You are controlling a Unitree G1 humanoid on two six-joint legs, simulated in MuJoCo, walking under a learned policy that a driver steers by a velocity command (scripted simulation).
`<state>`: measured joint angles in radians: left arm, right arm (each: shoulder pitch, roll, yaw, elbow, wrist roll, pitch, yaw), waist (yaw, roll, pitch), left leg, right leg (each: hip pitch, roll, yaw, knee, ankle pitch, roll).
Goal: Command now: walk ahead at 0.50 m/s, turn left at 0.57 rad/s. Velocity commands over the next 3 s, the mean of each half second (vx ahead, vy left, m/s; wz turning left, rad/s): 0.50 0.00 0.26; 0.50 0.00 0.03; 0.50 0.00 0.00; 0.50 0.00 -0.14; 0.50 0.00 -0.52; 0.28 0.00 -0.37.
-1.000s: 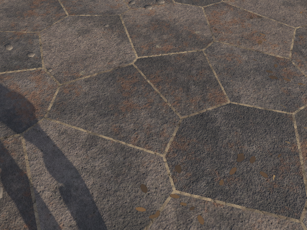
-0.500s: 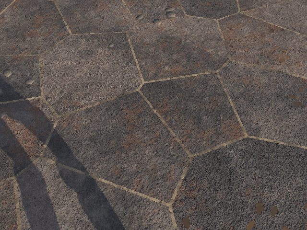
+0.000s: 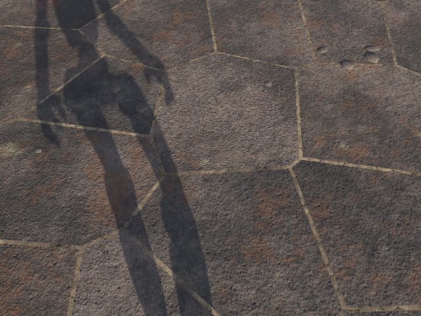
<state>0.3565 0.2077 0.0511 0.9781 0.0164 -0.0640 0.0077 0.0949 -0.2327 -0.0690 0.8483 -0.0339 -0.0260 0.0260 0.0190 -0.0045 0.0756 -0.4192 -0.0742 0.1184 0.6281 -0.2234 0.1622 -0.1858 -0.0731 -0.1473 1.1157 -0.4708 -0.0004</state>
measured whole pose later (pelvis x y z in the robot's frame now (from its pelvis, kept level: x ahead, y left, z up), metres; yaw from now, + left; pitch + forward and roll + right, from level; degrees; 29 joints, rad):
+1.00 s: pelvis +0.55 +0.02 +0.02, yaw +7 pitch +1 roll -2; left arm 0.45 0.20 0.04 1.03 0.02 -0.08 0.00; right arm 0.02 -0.21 -0.01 0.84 -0.03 -0.05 0.03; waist 0.07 0.02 0.05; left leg -0.49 0.04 0.06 0.54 -0.11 0.06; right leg 0.10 0.06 -0.06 0.23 -0.35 -0.04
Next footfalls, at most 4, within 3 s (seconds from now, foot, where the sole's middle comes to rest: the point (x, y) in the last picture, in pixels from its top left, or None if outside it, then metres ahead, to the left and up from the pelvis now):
0.50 right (250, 313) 0.46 -0.08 -0.75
1.02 left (179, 234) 0.71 0.14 -0.75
1.58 right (223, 160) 1.03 -0.01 -0.75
2.12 left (176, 108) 1.31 0.20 -0.75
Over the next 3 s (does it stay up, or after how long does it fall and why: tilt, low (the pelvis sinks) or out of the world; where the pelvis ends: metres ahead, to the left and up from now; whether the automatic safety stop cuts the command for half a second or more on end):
stays up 1.49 -0.01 0.03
